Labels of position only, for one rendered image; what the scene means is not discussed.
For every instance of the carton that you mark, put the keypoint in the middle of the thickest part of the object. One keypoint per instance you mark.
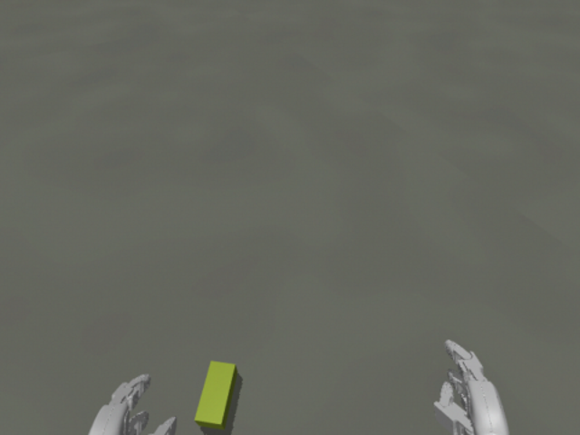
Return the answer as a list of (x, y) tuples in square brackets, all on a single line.
[(216, 396)]

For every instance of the right robot hand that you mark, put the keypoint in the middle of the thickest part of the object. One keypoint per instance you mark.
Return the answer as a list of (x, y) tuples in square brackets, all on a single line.
[(484, 413)]

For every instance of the left robot hand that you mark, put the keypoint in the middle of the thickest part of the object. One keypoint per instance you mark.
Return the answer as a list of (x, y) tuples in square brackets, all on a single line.
[(114, 418)]

